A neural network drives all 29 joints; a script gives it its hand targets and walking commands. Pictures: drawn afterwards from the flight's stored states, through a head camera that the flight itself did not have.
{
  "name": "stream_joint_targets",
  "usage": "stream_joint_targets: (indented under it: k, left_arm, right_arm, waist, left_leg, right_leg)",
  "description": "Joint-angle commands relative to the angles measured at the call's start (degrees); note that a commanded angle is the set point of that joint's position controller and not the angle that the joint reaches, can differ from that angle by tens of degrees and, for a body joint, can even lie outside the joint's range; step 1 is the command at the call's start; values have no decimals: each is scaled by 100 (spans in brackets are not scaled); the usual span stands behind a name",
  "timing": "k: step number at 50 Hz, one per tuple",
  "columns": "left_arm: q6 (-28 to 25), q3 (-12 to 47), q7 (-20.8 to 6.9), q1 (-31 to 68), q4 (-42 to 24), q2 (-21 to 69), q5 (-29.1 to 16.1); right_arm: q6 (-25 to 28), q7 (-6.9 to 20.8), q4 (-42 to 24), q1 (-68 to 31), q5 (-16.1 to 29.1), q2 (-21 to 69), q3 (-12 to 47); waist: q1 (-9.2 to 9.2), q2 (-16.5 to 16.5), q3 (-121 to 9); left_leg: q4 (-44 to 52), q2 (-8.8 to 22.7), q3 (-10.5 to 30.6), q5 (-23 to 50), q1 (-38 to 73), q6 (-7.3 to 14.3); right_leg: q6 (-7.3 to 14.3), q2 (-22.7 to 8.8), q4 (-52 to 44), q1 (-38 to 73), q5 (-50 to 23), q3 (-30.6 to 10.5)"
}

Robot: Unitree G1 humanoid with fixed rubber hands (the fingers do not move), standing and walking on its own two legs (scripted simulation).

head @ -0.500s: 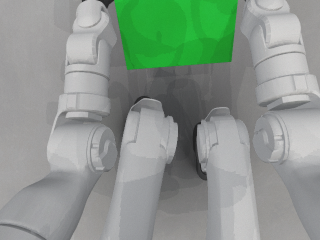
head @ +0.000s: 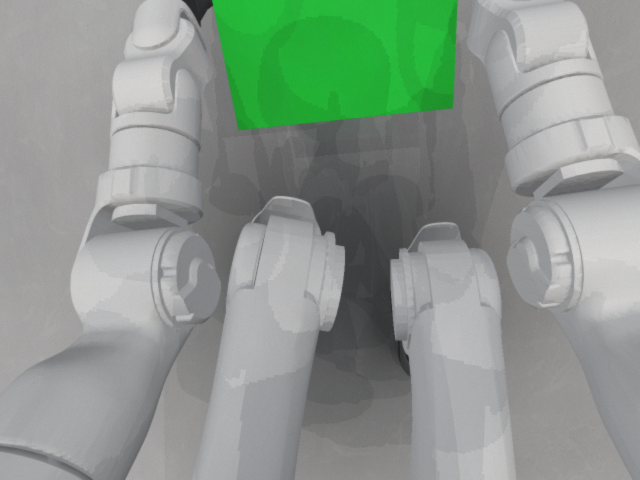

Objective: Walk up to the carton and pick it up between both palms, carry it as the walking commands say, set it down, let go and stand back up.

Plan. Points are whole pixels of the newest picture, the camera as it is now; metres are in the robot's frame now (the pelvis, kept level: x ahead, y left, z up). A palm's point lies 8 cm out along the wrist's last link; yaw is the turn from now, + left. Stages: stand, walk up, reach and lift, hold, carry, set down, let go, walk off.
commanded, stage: set down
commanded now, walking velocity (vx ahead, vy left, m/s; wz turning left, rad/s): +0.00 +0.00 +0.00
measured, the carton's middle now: (336, 5) +0.55 +0.08 -0.22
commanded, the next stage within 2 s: none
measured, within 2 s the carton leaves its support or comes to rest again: rests again in 1.62 s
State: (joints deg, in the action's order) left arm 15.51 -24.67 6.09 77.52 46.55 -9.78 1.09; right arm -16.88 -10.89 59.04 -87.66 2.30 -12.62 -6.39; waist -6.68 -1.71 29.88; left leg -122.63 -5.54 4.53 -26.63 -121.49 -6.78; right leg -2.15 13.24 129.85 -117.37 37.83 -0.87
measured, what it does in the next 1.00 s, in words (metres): stands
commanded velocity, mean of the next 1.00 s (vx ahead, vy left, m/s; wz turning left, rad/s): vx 0.00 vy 0.00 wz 0.00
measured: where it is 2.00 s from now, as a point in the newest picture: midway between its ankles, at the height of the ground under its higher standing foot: (344, 311)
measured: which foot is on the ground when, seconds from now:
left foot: down 0.00-1.00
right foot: down 0.00-1.00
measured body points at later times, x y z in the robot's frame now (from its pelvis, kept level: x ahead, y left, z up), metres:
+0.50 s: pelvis +0.02 +0.00 +0.00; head +0.38 +0.01 +0.26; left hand +0.54 +0.23 -0.15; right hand +0.60 -0.05 -0.16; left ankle +0.16 +0.14 -0.34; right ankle +0.11 -0.10 -0.34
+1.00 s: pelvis +0.04 +0.01 +0.00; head +0.39 +0.01 +0.28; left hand +0.54 +0.23 -0.16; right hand +0.60 -0.05 -0.17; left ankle +0.16 +0.14 -0.34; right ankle +0.11 -0.10 -0.34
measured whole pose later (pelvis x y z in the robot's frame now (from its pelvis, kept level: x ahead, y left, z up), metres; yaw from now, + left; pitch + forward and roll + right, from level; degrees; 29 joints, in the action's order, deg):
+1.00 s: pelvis +0.04 +0.01 +0.00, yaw +0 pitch +41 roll +3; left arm 8.4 -26.5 2.8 70.2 51.0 -8.0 1.0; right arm -7.2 -9.3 59.3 -79.0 -4.2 -8.5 -11.3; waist -7.1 -1.4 11.7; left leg -123.1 -2.6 1.1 -31.7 -132.4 -3.5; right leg -1.9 11.2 129.2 -128.3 41.6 -2.5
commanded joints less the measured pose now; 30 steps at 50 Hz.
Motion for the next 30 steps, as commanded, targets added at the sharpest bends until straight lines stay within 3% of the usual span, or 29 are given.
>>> stream_joint_targets:
  k: [1, 3, 4, 5, 6, 7, 8, 10, 11, 13, 14, 15, 17, 18, 19, 22, 25, 26, 27, 28, 29, 30]
  left_arm:
    - [-147, 2243, -1538, 4417, -883, 4957, -513]
    - [-161, 2154, -1560, 4209, -719, 4953, -402]
    - [-138, 2296, -1571, 4245, -728, 5086, -492]
    - [-179, 2160, -1584, 4361, -871, 4901, -478]
    - [-145, 2181, -1605, 4164, -674, 5048, -494]
    - [-130, 2016, -1601, 3985, -422, 5089, -444]
    - [-135, 2042, -1628, 3795, -283, 5113, -403]
    - [-200, 2072, -1652, 3774, -601, 5077, -435]
    - [-210, 2080, -1671, 3719, -500, 5053, -397]
    - [-213, 2151, -1687, 3588, -555, 5127, -420]
    - [-242, 2020, -1699, 3503, -475, 4997, -379]
    - [-222, 2111, -1711, 3424, -497, 5208, -508]
    - [-271, 2122, -1743, 3633, -673, 5012, -513]
    - [-305, 2188, -1715, 3680, -758, 4892, -607]
    - [-290, 2243, -1723, 3540, -656, 5092, -641]
    - [-261, 2099, -1787, 3096, -253, 5007, -559]
    - [-313, 2192, -1800, 3238, -481, 4876, -611]
    - [-350, 2258, -1806, 3290, -519, 4873, -562]
    - [-358, 2219, -1800, 3114, -440, 4712, -528]
    - [-377, 2255, -1780, 2965, -279, 4877, -531]
    - [-392, 2246, -1776, 3041, -316, 4865, -548]
    - [-377, 2201, -1759, 2861, -129, 4861, -467]
  right_arm:
    - [464, 1456, -1012, -3547, 469, 5958, 1406]
    - [476, 1510, -979, -3513, 471, 5971, 1438]
    - [533, 1498, -1146, -3592, 500, 5878, 1433]
    - [495, 1497, -1046, -3620, 520, 5953, 1477]
    - [516, 1495, -1093, -3582, 476, 5921, 1510]
    - [532, 1507, -1066, -3580, 456, 5765, 1449]
    - [512, 1525, -856, -3245, 371, 5960, 1413]
    - [550, 1507, -920, -3181, 458, 6038, 1476]
    - [558, 1521, -938, -3147, 406, 5929, 1449]
    - [571, 1509, -915, -3015, 414, 5928, 1552]
    - [555, 1532, -831, -3020, 480, 6035, 1636]
    - [609, 1484, -1127, -3062, 473, 5945, 1689]
    - [550, 1457, -718, -2703, 327, 6093, 1626]
    - [540, 1464, -833, -2764, 391, 6150, 1710]
    - [570, 1451, -833, -2636, 346, 6078, 1736]
    - [562, 1440, -642, -2335, 258, 6064, 1647]
    - [559, 1423, -702, -2300, 176, 6031, 1731]
    - [589, 1440, -544, -2022, 126, 6091, 1632]
    - [566, 1443, -424, -2006, 181, 6113, 1636]
    - [634, 1440, -696, -2065, 246, 6173, 1749]
    - [659, 1437, -650, -2089, 202, 6076, 1734]
    - [677, 1455, -552, -2017, 162, 6063, 1635]
  waist:
    - [-439, -414, -9381]
    - [-477, -465, -9308]
    - [-384, -300, -9403]
    - [-526, -406, -9499]
    - [-411, -525, -9385]
    - [-538, -490, -9284]
    - [-432, -627, -8988]
    - [-531, -503, -9358]
    - [-453, -598, -9095]
    - [-477, -600, -9188]
    - [-710, -618, -9076]
    - [-495, -662, -9334]
    - [-550, -727, -9182]
    - [-576, -810, -9254]
    - [-426, -800, -9316]
    - [-467, -758, -8818]
    - [-400, -963, -8725]
    - [-407, -850, -8435]
    - [-532, -768, -8318]
    - [-483, -896, -8411]
    - [-525, -849, -8222]
    - [-431, -843, -8024]
  left_leg:
    - [786, -28, -1048, 1058, 3371, 579]
    - [757, -19, -1051, 1162, 3401, 620]
    - [743, -35, -1037, 1216, 3480, 592]
    - [727, -38, -1077, 1199, 3498, 597]
    - [730, -12, -1012, 1328, 3382, 609]
    - [670, -9, -1052, 1320, 3408, 589]
    - [716, -2, -960, 1300, 3318, 603]
    - [624, -16, -985, 1563, 3339, 616]
    - [635, 3, -947, 1594, 3221, 594]
    - [593, -3, -969, 1720, 3192, 573]
    - [594, 6, -1026, 1723, 3114, 601]
    - [512, -18, -984, 1897, 3212, 610]
    - [508, 0, -1040, 1854, 2909, 581]
    - [487, -10, -957, 1946, 2918, 594]
    - [449, -31, -986, 1970, 3000, 570]
    - [498, -39, -996, 1977, 2801, 567]
    - [428, -32, -963, 1929, 2530, 591]
    - [405, -5, -958, 2026, 2390, 557]
    - [436, -3, -974, 1955, 2294, 570]
    - [429, -11, -935, 2091, 2468, 583]
    - [441, -54, -1007, 2039, 2264, 541]
    - [518, -48, -904, 2037, 2301, 574]
  right_leg:
    - [275, -263, -1958, 2466, -1087, 141]
    - [233, -250, -1929, 2335, -1155, 161]
    - [262, -213, -1879, 2356, -1227, 205]
    - [238, -251, -1892, 2428, -1163, 161]
    - [233, -237, -1894, 2450, -1364, 167]
    - [260, -280, -1859, 2317, -1229, 158]
    - [246, -231, -1858, 2216, -1292, 226]
    - [246, -226, -1831, 2409, -1622, 105]
    - [193, -215, -1790, 2186, -1643, 189]
    - [220, -183, -1749, 2397, -1865, 151]
    - [200, -216, -1780, 2330, -1837, 83]
    - [215, -200, -1775, 2458, -2030, 52]
    - [204, -239, -1826, 2602, -2168, -38]
    - [197, -224, -1689, 2539, -2231, 5]
    - [214, -219, -1691, 2581, -2264, 51]
    - [176, -213, -1764, 2276, -2298, 40]
    - [163, -240, -1721, 2377, -2403, -40]
    - [165, -283, -1782, 2206, -2704, -186]
    - [158, -242, -1730, 2137, -2575, -124]
    - [123, -241, -1681, 2100, -2634, -56]
    - [143, -247, -1776, 2075, -2644, -111]
    - [139, -233, -1700, 1779, -2522, -2]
